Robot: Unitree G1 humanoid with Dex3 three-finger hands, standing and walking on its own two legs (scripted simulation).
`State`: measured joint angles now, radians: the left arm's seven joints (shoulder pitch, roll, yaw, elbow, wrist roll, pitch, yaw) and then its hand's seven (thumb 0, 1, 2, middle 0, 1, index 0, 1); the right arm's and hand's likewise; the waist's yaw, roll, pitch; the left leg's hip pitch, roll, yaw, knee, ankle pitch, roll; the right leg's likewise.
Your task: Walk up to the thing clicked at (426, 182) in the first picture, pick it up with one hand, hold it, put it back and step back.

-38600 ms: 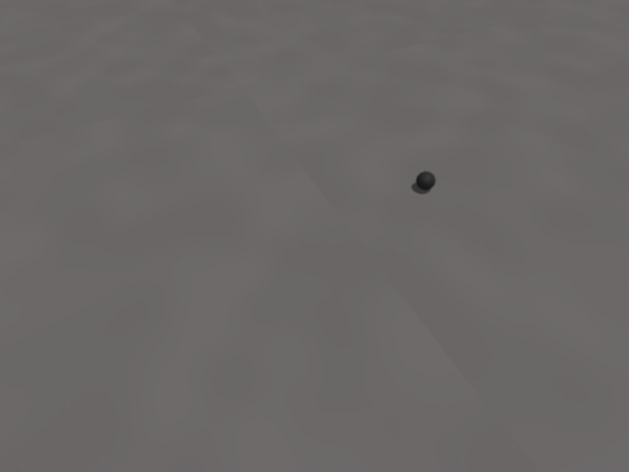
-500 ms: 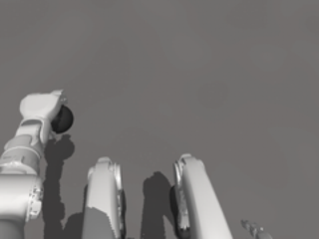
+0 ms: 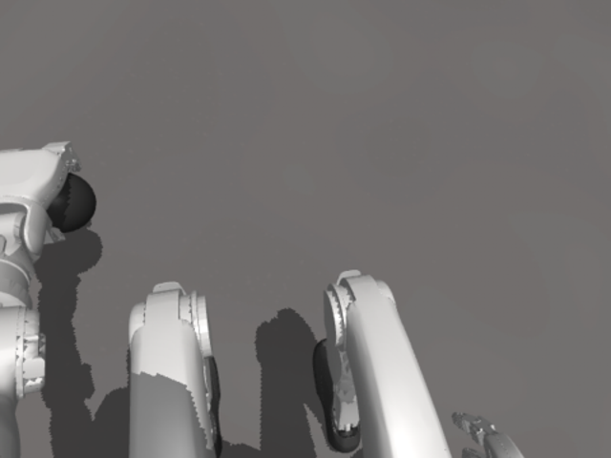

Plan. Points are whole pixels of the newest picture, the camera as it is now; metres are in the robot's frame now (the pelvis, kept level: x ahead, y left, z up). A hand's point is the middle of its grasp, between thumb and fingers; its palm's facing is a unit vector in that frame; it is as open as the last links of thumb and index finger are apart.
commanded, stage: crouch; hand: left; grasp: from above
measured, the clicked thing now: (61, 202) +0.44 +0.33 -0.19
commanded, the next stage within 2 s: lower in 0.32 s
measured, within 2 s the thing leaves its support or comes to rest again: neither
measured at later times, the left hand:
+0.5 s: hand (56, 206) +0.44 +0.34 -0.20, palm faces -0.46 -0.07 -0.89, open 11.2 cm
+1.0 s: hand (72, 213) +0.44 +0.34 -0.26, palm faces -0.44 -0.08 -0.89, open 11.2 cm
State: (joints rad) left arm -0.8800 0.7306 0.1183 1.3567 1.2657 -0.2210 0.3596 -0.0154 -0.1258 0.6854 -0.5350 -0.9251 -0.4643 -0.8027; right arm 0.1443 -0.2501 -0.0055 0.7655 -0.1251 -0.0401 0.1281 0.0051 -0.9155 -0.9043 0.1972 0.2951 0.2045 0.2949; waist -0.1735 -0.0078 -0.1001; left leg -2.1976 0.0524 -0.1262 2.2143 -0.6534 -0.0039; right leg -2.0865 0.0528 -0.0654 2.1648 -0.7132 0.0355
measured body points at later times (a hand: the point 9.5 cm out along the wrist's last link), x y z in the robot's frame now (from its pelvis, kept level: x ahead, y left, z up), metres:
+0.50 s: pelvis +0.00 +0.00 -0.04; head +0.24 +0.07 +0.33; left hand +0.46 +0.34 -0.15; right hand +0.05 -0.27 -0.15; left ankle +0.08 +0.13 -0.35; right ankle +0.09 -0.13 -0.35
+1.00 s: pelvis +0.00 +0.00 -0.07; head +0.26 +0.08 +0.29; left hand +0.46 +0.34 -0.21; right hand +0.07 -0.28 -0.18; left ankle +0.08 +0.13 -0.35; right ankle +0.09 -0.13 -0.35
